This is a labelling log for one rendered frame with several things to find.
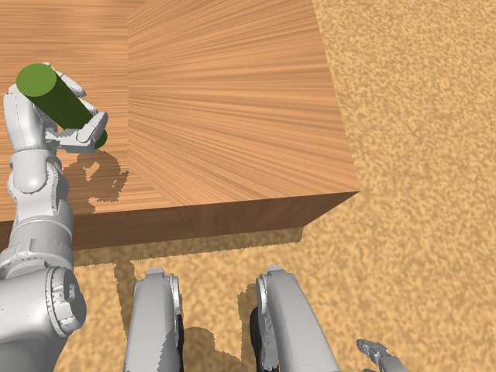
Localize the left robot arm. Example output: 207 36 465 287
0 148 87 372

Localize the can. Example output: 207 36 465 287
16 64 108 149

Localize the right robot hand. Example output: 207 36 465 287
356 339 408 372

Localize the left robot hand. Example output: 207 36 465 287
3 62 109 155

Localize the right robot foot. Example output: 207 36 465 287
250 307 279 372

